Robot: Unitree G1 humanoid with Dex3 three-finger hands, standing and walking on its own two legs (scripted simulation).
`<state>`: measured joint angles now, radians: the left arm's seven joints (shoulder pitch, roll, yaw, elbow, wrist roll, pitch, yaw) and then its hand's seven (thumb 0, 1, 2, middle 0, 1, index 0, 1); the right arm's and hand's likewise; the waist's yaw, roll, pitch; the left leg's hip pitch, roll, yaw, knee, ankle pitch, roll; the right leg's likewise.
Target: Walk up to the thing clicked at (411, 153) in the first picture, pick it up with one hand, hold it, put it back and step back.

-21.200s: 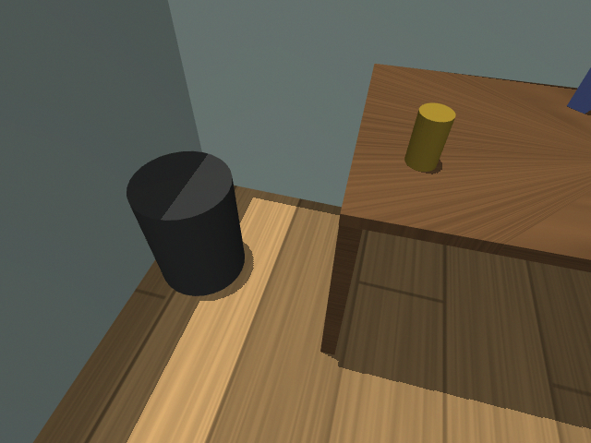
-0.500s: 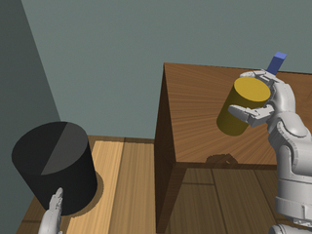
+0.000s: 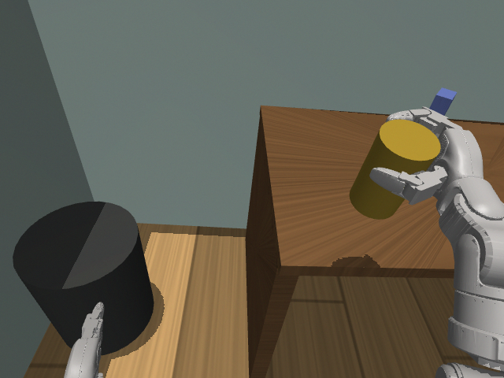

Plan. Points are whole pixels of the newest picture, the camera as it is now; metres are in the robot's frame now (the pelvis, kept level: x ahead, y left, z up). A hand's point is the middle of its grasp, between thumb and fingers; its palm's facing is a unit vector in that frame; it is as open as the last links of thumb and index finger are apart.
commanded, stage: hold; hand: right
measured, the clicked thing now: (389, 172) +0.34 -0.16 +0.23
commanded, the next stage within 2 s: none
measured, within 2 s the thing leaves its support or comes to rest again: neither
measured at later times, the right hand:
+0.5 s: hand (411, 162) +0.33 -0.17 +0.26, palm faces +0.12 +0.99 -0.06, open 10.5 cm
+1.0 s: hand (406, 156) +0.33 -0.17 +0.27, palm faces +0.10 +0.99 -0.05, open 10.5 cm
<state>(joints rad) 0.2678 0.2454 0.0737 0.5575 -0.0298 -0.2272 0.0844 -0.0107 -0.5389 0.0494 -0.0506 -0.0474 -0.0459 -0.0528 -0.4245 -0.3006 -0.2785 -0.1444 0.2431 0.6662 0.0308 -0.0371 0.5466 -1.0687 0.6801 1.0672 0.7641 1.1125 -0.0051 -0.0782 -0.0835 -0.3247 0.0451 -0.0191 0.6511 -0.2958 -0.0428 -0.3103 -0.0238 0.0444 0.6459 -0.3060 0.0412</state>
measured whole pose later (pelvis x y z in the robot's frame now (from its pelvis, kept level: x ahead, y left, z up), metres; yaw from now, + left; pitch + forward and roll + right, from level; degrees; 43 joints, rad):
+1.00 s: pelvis +0.00 +0.00 +0.00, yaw +0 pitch -2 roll +0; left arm 0.25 0.25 0.07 0.60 -0.03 -0.25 0.09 -0.01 -0.54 0.05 -0.05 -0.05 -0.05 -0.05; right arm -0.43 -0.30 -0.29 -0.17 0.24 0.72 0.04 -0.04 0.55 -1.08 0.67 1.08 0.76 1.12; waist -0.01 -0.08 -0.08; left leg -0.31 0.05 -0.02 0.64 -0.29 -0.04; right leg -0.29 -0.02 0.05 0.63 -0.30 0.04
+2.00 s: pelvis +0.00 +0.00 +0.00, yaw +0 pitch -2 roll +0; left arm 0.26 0.24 0.08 0.58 -0.03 -0.23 0.08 -0.01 -0.55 0.05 -0.05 -0.05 -0.05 -0.05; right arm -0.45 -0.29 -0.29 -0.12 0.24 0.72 0.03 -0.04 0.55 -1.08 0.67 1.08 0.76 1.13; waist 0.00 -0.09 -0.08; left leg -0.31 0.05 -0.02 0.64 -0.29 -0.04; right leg -0.29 -0.02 0.04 0.62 -0.30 0.04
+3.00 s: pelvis -0.01 +0.00 -0.01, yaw +2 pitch +2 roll +0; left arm 0.26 0.24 0.06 0.56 -0.01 -0.28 0.12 -0.01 -0.53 0.05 -0.05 -0.05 -0.05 -0.05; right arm -0.66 -0.34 -0.29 0.49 0.15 0.30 -0.01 -0.04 0.56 -1.09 0.68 1.07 0.77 1.11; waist 0.07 -0.02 -0.04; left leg -0.45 0.02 -0.04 0.69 -0.28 -0.04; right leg -0.43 -0.04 0.03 0.69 -0.31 0.05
